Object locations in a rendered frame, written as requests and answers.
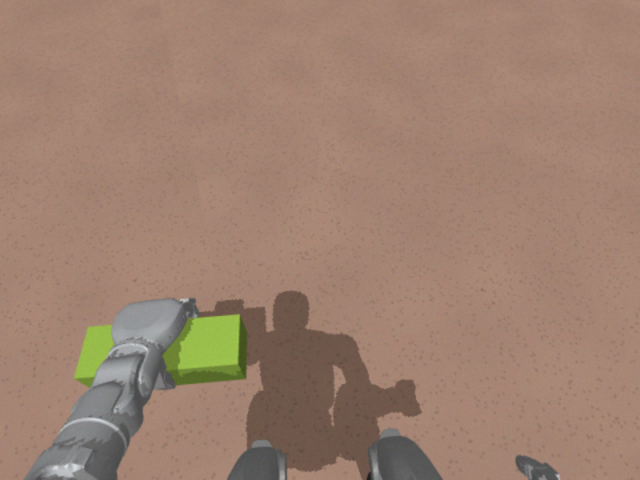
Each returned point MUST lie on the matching left robot hand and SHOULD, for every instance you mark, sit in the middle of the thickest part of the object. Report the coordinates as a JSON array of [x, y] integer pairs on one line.
[[158, 322]]

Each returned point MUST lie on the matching right robot hand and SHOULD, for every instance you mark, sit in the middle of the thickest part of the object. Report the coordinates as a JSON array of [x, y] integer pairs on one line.
[[535, 470]]

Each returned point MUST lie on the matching carton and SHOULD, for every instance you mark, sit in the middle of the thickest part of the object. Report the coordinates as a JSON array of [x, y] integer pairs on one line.
[[208, 349]]

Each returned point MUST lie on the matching left robot arm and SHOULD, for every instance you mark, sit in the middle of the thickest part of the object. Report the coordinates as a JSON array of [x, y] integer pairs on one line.
[[93, 441]]

